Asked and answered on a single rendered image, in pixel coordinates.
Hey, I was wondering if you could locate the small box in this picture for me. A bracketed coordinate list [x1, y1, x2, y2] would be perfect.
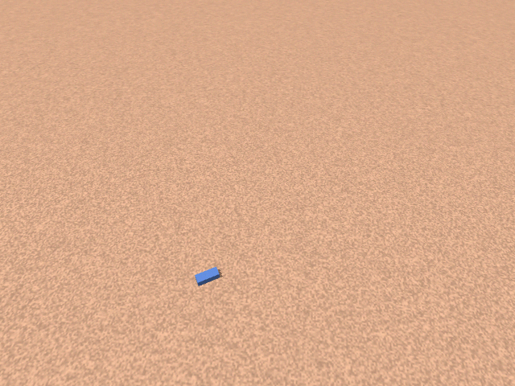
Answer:
[195, 267, 220, 286]

